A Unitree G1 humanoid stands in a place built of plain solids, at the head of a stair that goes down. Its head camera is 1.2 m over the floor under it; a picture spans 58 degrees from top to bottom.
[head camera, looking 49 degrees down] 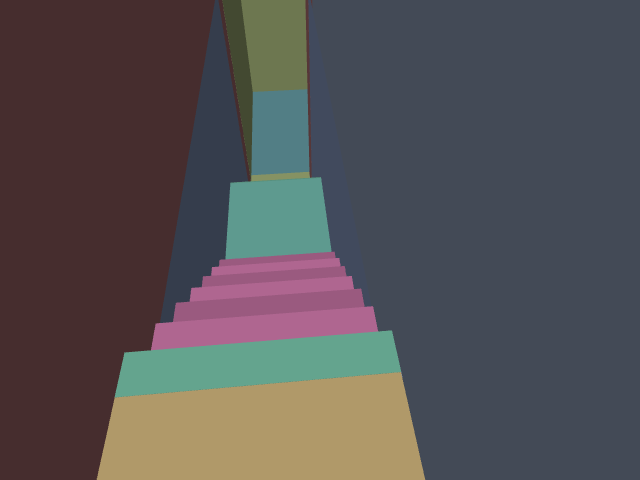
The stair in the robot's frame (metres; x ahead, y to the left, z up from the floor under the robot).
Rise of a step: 0.20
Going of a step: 0.22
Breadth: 0.81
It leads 5 degrees to the left of straight ahead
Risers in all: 7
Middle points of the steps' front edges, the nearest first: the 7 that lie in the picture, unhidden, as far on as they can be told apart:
0.63 0.18 0.00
0.85 0.20 -0.20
1.06 0.22 -0.39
1.28 0.24 -0.59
1.49 0.26 -0.79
1.71 0.28 -0.98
1.92 0.30 -1.18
